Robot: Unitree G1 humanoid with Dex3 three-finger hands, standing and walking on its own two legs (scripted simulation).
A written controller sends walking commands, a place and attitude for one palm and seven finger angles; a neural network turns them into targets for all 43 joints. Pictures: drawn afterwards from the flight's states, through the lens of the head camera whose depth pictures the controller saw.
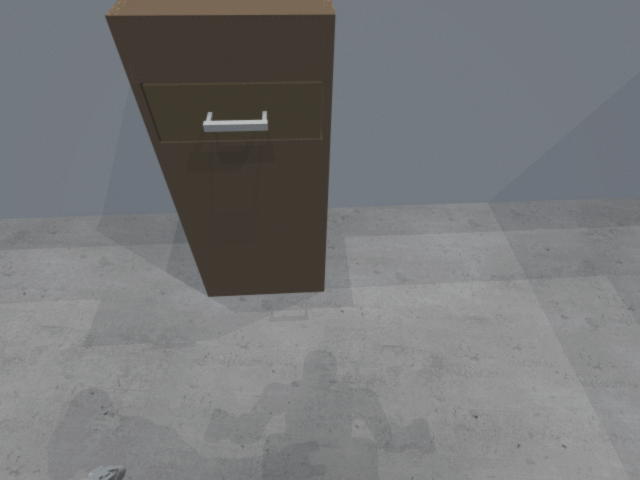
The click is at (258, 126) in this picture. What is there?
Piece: drawer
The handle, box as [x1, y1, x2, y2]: [203, 111, 267, 131]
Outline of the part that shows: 266,111 263,111 261,120 212,121 212,113 208,112 206,120 203,122 204,131 267,130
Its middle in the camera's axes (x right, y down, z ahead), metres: -0.19 -0.27 +0.88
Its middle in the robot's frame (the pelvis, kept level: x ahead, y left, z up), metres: +0.83 +0.24 -0.01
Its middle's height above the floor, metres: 0.76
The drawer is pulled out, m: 0.00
